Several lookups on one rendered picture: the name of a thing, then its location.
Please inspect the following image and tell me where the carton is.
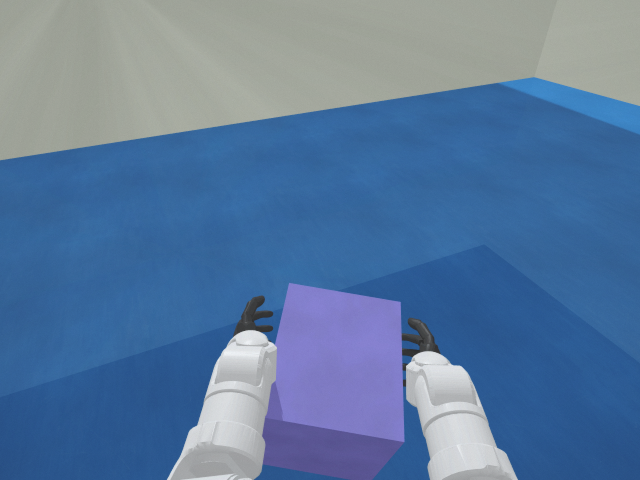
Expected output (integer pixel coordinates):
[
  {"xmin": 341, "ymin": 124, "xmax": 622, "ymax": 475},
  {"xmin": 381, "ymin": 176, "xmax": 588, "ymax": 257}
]
[{"xmin": 262, "ymin": 283, "xmax": 405, "ymax": 480}]

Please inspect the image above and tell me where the left robot forearm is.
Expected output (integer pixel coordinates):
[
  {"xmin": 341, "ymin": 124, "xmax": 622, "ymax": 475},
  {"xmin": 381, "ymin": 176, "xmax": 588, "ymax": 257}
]
[{"xmin": 167, "ymin": 330, "xmax": 277, "ymax": 480}]

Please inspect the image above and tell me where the right robot forearm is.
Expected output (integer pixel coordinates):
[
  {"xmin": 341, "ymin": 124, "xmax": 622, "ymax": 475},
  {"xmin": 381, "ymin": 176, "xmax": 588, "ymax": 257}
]
[{"xmin": 406, "ymin": 351, "xmax": 518, "ymax": 480}]

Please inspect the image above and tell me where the robot right hand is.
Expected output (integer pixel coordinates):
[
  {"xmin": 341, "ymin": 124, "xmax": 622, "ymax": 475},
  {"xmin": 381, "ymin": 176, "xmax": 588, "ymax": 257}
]
[{"xmin": 402, "ymin": 318, "xmax": 441, "ymax": 387}]

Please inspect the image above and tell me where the robot left hand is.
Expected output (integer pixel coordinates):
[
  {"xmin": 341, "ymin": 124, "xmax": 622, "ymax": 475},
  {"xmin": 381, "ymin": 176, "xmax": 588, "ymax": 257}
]
[{"xmin": 233, "ymin": 295, "xmax": 273, "ymax": 342}]

